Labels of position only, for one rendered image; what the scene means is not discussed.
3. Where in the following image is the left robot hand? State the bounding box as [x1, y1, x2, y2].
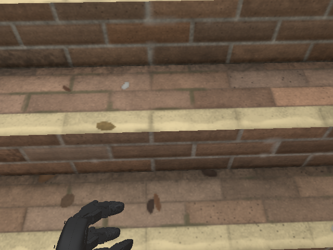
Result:
[54, 200, 133, 250]

